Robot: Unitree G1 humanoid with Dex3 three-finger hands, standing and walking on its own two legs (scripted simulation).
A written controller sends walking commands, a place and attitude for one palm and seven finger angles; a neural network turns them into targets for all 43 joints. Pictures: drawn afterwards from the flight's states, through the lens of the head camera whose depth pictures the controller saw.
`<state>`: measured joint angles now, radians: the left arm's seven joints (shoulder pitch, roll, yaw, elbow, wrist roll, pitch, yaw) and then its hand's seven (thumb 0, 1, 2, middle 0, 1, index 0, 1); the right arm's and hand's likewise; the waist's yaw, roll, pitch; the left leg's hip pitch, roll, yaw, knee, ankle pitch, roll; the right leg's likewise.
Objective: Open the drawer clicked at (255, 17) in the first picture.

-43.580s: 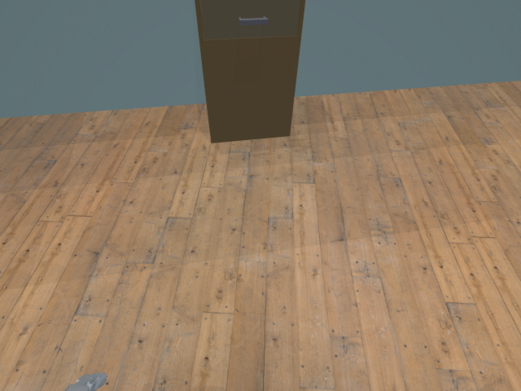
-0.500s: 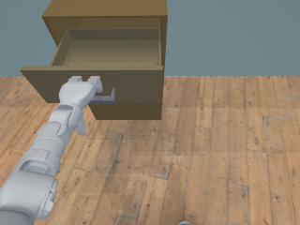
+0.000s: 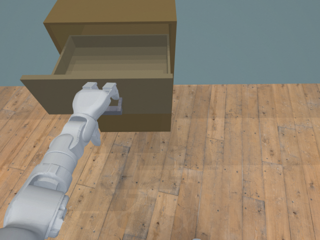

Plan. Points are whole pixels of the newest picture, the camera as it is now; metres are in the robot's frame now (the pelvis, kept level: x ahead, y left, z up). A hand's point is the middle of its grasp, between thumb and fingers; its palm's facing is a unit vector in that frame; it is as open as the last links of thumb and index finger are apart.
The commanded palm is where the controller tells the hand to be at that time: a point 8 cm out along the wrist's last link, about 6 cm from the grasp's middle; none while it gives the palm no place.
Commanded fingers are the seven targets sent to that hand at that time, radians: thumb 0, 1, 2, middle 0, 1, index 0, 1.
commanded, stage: move the hooked fingers above the handle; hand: left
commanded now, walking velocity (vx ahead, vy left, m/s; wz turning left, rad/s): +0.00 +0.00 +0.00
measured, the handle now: (102, 105) +0.52 +0.19 -0.03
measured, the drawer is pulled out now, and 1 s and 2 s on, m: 0.29 0.29 0.29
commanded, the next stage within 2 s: lower the fingers behind the handle in 0.98 s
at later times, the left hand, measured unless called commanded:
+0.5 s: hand (103, 106) +0.46 +0.16 +0.04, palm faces +0.07 -0.07 -1.00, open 13.8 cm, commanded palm +0.43 +0.20 +0.08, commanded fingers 0.00 -0.50 0.30 -0.30 -1.20 -0.30 -1.20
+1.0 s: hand (86, 102) +0.47 +0.21 +0.05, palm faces +0.15 -0.03 -0.99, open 13.8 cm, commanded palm +0.43 +0.22 +0.08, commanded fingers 0.00 -0.50 0.30 -0.30 -1.20 -0.30 -1.20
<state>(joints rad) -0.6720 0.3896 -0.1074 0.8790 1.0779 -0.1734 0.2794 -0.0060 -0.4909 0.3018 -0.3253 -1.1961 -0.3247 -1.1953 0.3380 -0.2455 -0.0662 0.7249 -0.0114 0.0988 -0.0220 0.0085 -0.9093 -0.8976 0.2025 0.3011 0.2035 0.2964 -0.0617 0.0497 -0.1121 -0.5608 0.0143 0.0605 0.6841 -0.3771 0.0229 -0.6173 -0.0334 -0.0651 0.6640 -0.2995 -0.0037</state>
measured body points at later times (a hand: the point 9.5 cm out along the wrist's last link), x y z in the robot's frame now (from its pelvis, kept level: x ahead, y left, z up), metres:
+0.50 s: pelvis +0.00 -0.01 -0.01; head +0.08 -0.02 +0.44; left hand +0.45 +0.16 +0.09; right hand +0.05 -0.29 -0.14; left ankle -0.03 +0.10 -0.72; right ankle +0.01 -0.12 -0.72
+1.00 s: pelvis -0.01 +0.00 -0.01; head +0.08 -0.01 +0.43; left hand +0.45 +0.20 +0.10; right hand +0.05 -0.28 -0.14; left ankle -0.03 +0.10 -0.72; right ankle +0.01 -0.12 -0.72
